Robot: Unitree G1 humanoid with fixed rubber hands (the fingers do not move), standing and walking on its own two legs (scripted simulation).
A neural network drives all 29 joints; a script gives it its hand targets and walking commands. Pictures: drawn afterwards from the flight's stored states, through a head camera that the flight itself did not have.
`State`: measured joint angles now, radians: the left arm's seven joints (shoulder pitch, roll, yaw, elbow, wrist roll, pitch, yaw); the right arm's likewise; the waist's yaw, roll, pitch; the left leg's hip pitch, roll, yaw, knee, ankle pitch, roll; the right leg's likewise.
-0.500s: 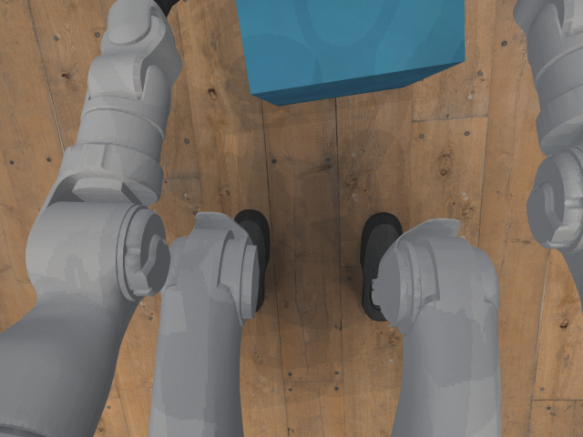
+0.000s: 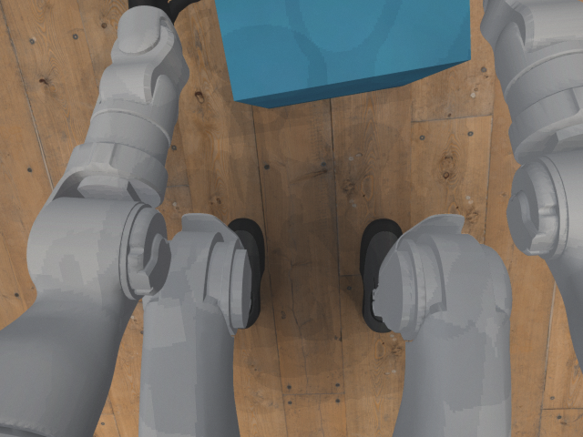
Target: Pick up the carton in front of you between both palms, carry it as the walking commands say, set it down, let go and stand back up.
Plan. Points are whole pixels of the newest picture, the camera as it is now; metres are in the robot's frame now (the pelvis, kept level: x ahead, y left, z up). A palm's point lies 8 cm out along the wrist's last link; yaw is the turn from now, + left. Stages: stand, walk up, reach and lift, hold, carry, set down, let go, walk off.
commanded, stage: reach and lift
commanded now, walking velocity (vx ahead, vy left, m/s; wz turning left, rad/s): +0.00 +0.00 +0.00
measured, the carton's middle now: (328, 1) +0.55 -0.04 -0.24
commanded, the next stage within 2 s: none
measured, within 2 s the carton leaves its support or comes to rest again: leaves its support in 0.42 s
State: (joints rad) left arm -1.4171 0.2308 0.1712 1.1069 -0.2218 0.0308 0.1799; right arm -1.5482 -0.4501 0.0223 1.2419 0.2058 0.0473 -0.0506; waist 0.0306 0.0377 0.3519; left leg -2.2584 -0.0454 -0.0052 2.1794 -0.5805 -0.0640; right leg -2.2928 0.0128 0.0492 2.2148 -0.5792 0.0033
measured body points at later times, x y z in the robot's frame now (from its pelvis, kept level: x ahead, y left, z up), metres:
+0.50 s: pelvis +0.00 +0.00 -0.01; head +0.36 -0.04 +0.25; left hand +0.56 +0.13 -0.16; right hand +0.57 -0.18 -0.18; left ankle +0.11 +0.13 -0.33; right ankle +0.10 -0.12 -0.33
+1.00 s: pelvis -0.01 +0.01 +0.09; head +0.26 -0.02 +0.45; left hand +0.51 +0.12 +0.03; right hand +0.51 -0.18 +0.03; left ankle +0.12 +0.13 -0.33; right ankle +0.10 -0.12 -0.33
